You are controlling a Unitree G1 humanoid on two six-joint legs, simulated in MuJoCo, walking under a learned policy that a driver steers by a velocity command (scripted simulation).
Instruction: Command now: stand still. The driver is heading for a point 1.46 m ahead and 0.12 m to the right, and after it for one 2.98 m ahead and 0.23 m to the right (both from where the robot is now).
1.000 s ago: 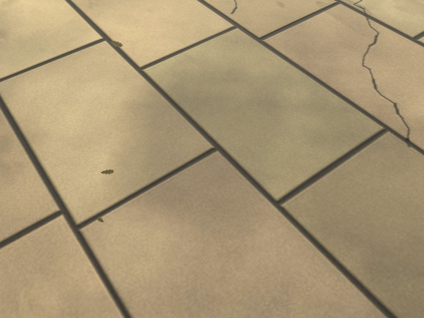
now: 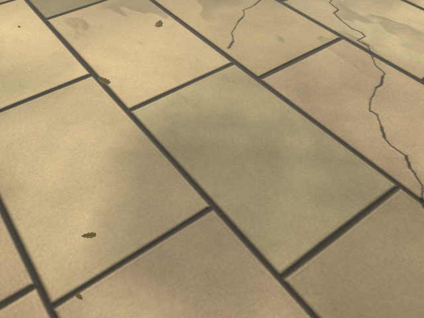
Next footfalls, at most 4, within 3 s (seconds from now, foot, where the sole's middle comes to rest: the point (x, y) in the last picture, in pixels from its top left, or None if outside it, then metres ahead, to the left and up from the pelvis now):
1.04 right None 0.46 -0.12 -0.77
1.60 left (188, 241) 0.78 0.12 -0.77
2.16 right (253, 176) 1.07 -0.13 -0.77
2.64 left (226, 118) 1.41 -0.03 -0.77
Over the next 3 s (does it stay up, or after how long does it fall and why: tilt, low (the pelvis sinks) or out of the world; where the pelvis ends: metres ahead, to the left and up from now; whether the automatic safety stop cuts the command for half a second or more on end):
stays up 1.39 -0.11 0.01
